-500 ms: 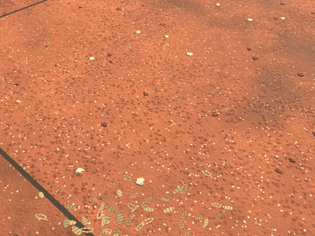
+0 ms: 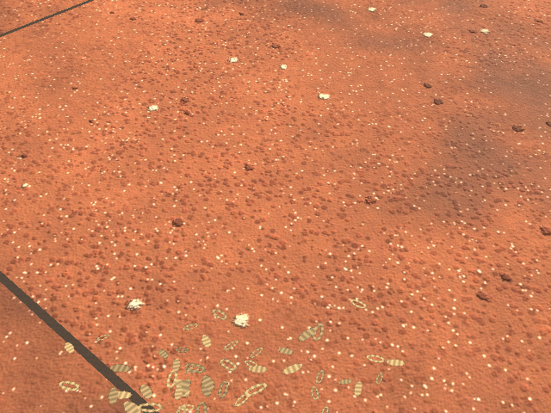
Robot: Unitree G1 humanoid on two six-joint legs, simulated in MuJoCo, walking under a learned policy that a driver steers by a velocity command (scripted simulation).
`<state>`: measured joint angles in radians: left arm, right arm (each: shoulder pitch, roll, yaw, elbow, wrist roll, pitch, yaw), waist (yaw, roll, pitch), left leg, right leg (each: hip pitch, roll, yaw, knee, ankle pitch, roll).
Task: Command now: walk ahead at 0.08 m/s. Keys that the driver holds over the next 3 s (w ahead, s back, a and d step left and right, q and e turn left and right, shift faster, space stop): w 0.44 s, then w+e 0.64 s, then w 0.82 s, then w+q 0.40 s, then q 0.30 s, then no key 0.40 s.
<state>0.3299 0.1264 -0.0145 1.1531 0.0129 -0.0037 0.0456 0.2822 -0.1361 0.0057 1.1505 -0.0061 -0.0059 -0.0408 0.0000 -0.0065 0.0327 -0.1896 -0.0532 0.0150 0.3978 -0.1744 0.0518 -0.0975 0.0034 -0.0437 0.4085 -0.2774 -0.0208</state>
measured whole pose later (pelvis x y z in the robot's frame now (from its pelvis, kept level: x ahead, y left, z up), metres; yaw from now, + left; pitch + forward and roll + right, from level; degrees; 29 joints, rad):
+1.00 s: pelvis +0.40 -0.01 -0.01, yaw -15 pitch +0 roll -1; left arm 0.31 0.23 0.08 1.00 0.01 -0.06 0.00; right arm 0.16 -0.20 -0.04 0.88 -0.04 -0.08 0.00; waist 0.02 0.01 0.06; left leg -0.56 0.09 -0.03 1.16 -0.28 0.01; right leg -0.21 0.17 -0.03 0.38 -0.17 -0.17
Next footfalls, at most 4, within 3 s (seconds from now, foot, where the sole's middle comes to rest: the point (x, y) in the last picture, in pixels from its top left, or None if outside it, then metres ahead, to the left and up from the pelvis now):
0.80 right None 0.45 -0.05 -0.78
1.36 left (289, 311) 0.81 -0.01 -0.78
1.90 right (385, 259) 0.99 -0.30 -0.78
2.44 left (352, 185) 1.30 -0.23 -0.78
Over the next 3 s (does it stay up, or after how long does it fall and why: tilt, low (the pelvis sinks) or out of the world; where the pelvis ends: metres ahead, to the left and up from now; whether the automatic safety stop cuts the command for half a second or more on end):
stays up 1.24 -0.31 -0.01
